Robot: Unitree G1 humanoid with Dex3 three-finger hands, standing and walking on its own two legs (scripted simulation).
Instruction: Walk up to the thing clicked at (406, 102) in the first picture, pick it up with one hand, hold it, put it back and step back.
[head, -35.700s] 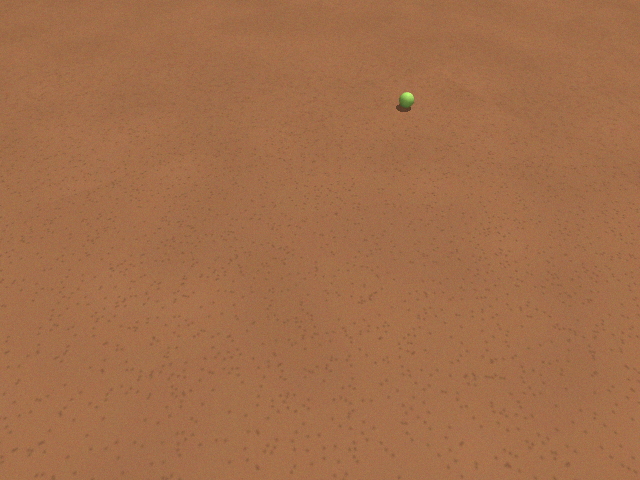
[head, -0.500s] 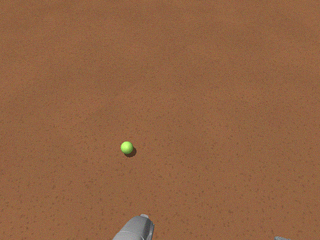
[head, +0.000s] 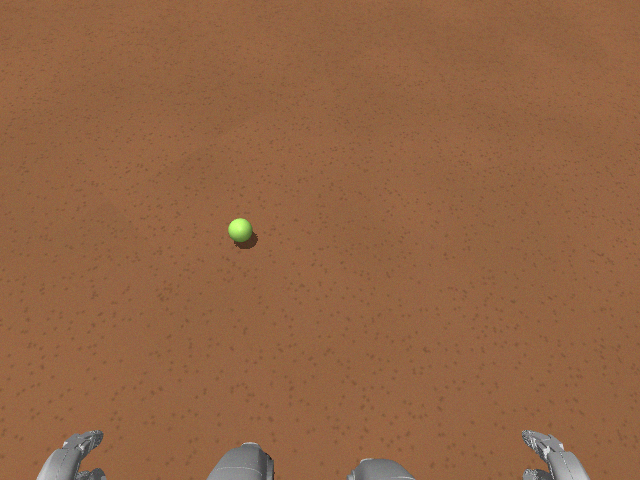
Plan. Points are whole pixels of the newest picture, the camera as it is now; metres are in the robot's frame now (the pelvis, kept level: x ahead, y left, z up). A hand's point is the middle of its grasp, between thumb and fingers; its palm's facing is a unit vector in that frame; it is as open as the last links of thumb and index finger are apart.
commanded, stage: step back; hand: left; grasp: from above
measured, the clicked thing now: (240, 230) +0.90 +0.27 -0.72
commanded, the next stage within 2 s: stand in 1.28 s
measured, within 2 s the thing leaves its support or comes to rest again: neither
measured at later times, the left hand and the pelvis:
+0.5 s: hand out of the picture -0.07 +0.27 -0.14, palm faces +0.07 -0.92 -0.37, open 7.3 cm; pelvis -0.13 -0.01 +0.00, yaw +3 degrees
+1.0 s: hand out of the picture -0.06 +0.25 -0.15, palm faces +0.06 -0.94 -0.34, open 7.3 cm; pelvis -0.12 -0.01 +0.01, yaw +3 degrees
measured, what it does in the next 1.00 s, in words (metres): walks backwards: right foot, then left foot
